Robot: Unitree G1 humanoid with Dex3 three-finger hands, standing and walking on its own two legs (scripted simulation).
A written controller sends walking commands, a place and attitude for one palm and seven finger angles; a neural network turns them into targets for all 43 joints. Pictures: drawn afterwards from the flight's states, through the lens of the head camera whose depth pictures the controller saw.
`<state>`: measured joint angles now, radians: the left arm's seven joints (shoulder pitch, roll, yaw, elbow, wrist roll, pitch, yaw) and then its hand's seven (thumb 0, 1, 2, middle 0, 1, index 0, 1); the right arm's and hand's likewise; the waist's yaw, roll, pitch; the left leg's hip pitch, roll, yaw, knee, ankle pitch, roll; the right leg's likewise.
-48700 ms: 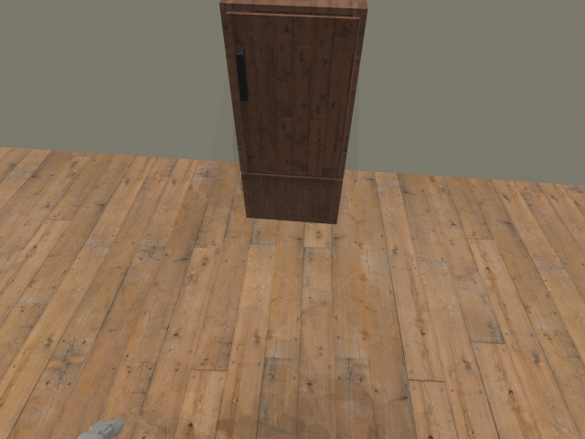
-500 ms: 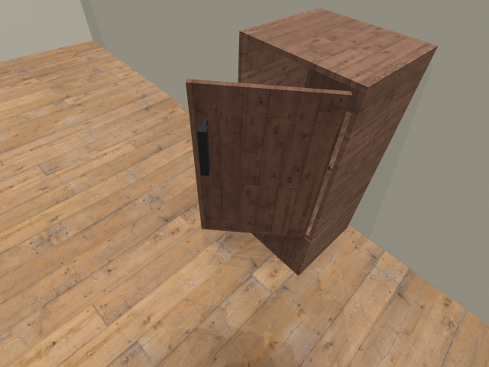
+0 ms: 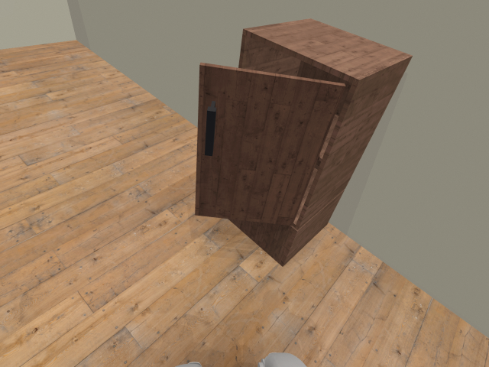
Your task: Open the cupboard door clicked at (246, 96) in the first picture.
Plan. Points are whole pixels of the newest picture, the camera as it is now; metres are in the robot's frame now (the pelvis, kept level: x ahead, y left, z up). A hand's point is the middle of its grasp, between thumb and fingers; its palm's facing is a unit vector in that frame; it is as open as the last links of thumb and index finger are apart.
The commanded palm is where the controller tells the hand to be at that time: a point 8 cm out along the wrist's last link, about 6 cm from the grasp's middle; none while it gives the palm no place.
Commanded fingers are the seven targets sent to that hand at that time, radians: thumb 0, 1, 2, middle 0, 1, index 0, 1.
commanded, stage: come to a stop and stand still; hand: left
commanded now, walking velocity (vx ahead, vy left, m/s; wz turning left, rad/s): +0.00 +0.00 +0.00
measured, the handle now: (211, 128) +0.75 +0.10 +0.00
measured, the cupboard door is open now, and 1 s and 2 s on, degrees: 43 43 43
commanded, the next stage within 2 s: look again from close up in 0.72 s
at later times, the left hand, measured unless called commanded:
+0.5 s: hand out of the picture -0.15 +0.26 -0.16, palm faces +0.00 -0.99 -0.14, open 7.4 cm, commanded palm none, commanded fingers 0.00 0.90 0.90 -0.20 -0.30 -0.20 -0.30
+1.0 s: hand out of the picture +0.00 +0.19 -0.12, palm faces +0.01 -0.98 -0.20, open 7.2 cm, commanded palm none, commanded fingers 0.00 0.90 0.90 -0.20 -0.30 -0.20 -0.30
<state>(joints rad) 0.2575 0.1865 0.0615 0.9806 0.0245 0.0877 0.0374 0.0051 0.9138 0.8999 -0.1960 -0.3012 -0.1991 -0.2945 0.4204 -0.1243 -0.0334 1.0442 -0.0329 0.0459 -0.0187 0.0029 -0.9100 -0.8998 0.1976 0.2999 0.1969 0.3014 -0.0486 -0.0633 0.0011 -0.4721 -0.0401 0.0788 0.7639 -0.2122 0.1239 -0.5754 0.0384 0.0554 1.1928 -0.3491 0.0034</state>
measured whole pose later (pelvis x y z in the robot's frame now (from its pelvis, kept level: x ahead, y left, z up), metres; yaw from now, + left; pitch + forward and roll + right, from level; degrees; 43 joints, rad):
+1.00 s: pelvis -0.09 +0.02 +0.03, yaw -1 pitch +0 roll +0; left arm 0.19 0.13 0.04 0.95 0.01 -0.02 0.01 -0.02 0.94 0.90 -0.20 -0.30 -0.20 -0.29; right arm 0.35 -0.15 -0.04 1.07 -0.03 0.01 -0.01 0.01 -0.91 -0.90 0.20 0.30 0.20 0.30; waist -0.02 0.04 0.02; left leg -0.37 0.06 0.01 0.82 -0.49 0.00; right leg -0.35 -0.03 -0.08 0.58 -0.24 -0.02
